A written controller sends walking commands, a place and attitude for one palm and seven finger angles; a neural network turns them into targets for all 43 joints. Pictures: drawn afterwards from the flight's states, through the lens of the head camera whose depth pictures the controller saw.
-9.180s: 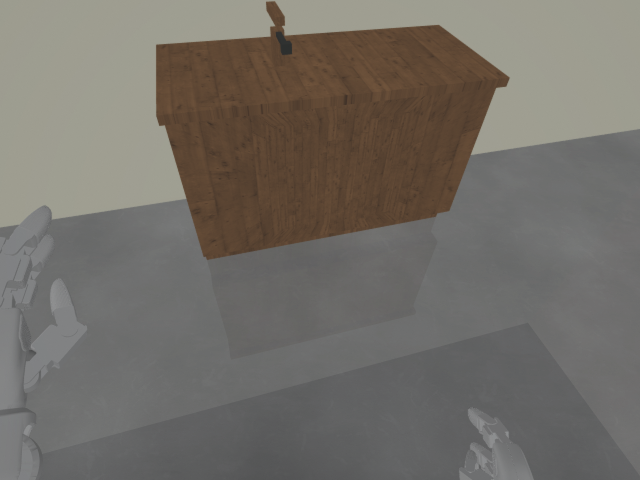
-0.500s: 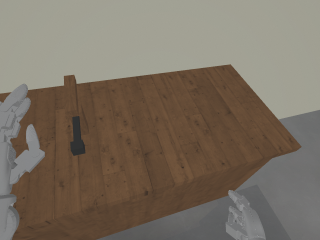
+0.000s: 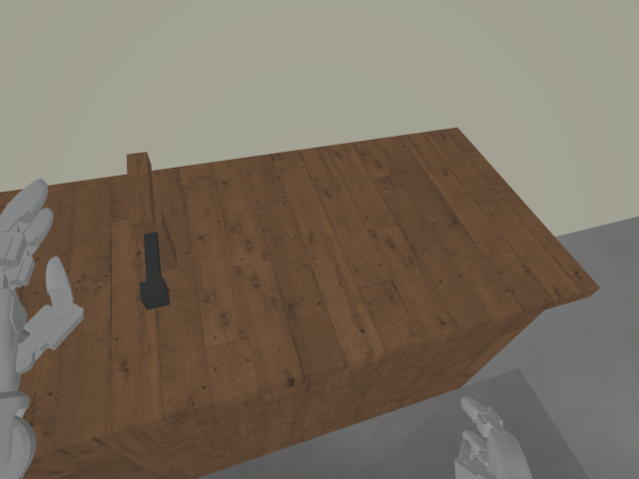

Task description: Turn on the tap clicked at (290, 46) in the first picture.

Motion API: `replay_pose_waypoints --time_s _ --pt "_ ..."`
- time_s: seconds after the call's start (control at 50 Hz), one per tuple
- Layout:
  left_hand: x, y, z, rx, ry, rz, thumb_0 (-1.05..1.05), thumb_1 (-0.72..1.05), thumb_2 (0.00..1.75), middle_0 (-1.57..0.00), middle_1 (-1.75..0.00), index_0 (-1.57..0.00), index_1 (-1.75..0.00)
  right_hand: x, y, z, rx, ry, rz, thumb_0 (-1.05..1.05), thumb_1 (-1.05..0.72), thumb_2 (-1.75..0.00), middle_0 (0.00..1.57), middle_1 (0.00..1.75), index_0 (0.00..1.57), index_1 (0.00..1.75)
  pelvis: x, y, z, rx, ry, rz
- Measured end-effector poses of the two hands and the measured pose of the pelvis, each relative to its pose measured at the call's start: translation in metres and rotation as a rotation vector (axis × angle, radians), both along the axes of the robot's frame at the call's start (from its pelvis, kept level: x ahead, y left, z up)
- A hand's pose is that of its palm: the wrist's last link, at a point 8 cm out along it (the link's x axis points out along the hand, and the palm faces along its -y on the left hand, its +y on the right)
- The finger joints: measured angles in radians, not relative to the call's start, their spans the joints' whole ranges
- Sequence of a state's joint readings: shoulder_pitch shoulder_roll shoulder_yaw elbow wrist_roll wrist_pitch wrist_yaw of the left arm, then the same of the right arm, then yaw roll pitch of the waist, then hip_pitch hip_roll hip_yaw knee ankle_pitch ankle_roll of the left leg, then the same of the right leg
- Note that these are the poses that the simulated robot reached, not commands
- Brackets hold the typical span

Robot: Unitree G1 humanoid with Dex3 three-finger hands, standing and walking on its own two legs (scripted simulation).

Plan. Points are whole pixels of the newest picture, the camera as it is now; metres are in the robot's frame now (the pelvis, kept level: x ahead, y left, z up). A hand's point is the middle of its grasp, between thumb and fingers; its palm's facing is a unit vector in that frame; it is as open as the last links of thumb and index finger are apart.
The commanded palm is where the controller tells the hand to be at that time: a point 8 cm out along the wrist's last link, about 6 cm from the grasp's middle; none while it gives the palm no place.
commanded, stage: look again from close up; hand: left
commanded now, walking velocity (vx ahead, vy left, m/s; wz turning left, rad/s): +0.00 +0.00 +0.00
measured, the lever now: (155, 293) +0.31 +0.24 +0.03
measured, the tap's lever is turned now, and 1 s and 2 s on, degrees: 0 0 0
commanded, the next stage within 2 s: shuffle to correct the standing spot in 0.02 s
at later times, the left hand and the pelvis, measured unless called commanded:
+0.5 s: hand (117, 303) +0.23 +0.21 +0.16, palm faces +0.34 -0.87 -0.34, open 7.4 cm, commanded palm +0.17 +0.25 +0.17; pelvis +0.00 -0.03 +0.00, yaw -1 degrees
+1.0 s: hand (195, 307) +0.24 +0.15 +0.15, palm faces +0.29 -0.87 -0.40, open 7.4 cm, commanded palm +0.18 +0.19 +0.17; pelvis +0.01 -0.09 -0.01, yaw -1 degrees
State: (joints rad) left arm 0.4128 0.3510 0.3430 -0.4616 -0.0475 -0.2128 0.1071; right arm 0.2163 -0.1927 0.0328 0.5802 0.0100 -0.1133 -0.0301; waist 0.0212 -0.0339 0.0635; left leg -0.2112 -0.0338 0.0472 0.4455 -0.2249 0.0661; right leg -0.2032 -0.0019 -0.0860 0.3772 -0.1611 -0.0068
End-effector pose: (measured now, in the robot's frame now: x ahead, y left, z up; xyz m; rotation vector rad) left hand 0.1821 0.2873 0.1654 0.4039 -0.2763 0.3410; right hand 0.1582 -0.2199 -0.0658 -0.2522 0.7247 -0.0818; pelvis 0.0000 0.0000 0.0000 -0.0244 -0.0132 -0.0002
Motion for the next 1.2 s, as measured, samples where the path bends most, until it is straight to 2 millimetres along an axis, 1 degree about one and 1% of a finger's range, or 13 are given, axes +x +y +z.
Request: replay_pose_waypoints --time_s 0.14,0.32,0.42,0.5,0.6,0.82,0.9,0.96,1.08,1.2 --pt "0.0 -0.005 0.007 0.032 -0.011 -0.028 0.02 0.89 0.9 -0.21 -0.3 -0.21 -0.31 -0.002 -0.01 0.002 -0.007 -0.013 -0.031 0.02 -0.91 -0.9 0.2 0.3 0.2 0.3 0.001 -0.002 0.0 0.0 0.002 -0.004" --pt "0.001 -0.005 0.001 0.012 0.016 -0.002 0.02 0.89 0.9 -0.21 -0.3 -0.21 -0.31 0.003 -0.011 0.003 0.006 -0.017 -0.024 0.02 -0.91 -0.9 0.2 0.3 0.2 0.3 0.001 -0.008 0.001 0.011 0.006 -0.011" --pt "0.006 -0.018 0.002 -0.002 0.0 -0.011 0.02 0.89 0.9 -0.21 -0.3 -0.2 -0.31 0.008 -0.012 0.002 0.026 -0.021 -0.004 0.02 -0.91 -0.9 0.2 0.3 0.2 0.3 0.0 -0.018 0.0 0.016 0.009 -0.014" --pt "0.01 -0.032 0.005 0.011 0.0 -0.036 0.02 0.89 0.9 -0.21 -0.3 -0.2 -0.31 0.012 -0.018 0.001 0.042 -0.027 0.0 0.02 -0.9 -0.9 0.21 0.3 0.2 0.3 0.001 -0.028 -0.001 0.015 0.014 -0.018" --pt "0.014 -0.049 0.006 0.032 0.025 -0.055 0.02 0.89 0.9 -0.21 -0.3 -0.2 -0.31 0.015 -0.036 -0.001 0.046 -0.031 -0.014 0.02 -0.9 -0.89 0.21 0.3 0.21 0.3 0.003 -0.042 -0.002 0.015 0.023 -0.024" --pt "0.018 -0.084 0.006 0.047 0.069 -0.074 0.02 0.89 0.9 -0.21 -0.3 -0.21 -0.31 0.008 -0.091 -0.008 0.009 -0.018 -0.079 0.02 -0.91 -0.9 0.2 0.3 0.2 0.3 0.006 -0.072 -0.007 0.02 0.036 -0.031" --pt "0.018 -0.093 0.006 0.048 0.07 -0.072 0.02 0.89 0.9 -0.21 -0.3 -0.21 -0.31 0.002 -0.107 -0.011 -0.002 -0.002 -0.103 0.02 -0.91 -0.9 0.2 0.3 0.2 0.3 0.007 -0.081 -0.008 0.02 0.041 -0.027" --pt "0.019 -0.096 0.005 0.045 0.069 -0.067 0.02 0.89 0.9 -0.21 -0.3 -0.21 -0.31 -0.002 -0.114 -0.012 -0.009 0.011 -0.117 0.02 -0.91 -0.9 0.2 0.3 0.2 0.3 0.009 -0.085 -0.008 0.021 0.041 -0.025" --pt "0.019 -0.099 0.005 0.051 0.073 -0.06 0.02 0.89 0.9 -0.21 -0.3 -0.21 -0.31 -0.004 -0.118 -0.012 -0.011 0.026 -0.119 0.02 -0.91 -0.9 0.2 0.3 0.2 0.3 0.01 -0.09 -0.007 0.022 0.036 -0.026" --pt "0.014 -0.098 0.006 0.05 0.082 -0.038 0.02 0.89 0.9 -0.21 -0.3 -0.21 -0.31 0.003 -0.108 -0.012 0.017 0.009 -0.101 0.02 -0.91 -0.9 0.2 0.3 0.2 0.3 0.009 -0.086 -0.004 0.017 0.02 -0.02"
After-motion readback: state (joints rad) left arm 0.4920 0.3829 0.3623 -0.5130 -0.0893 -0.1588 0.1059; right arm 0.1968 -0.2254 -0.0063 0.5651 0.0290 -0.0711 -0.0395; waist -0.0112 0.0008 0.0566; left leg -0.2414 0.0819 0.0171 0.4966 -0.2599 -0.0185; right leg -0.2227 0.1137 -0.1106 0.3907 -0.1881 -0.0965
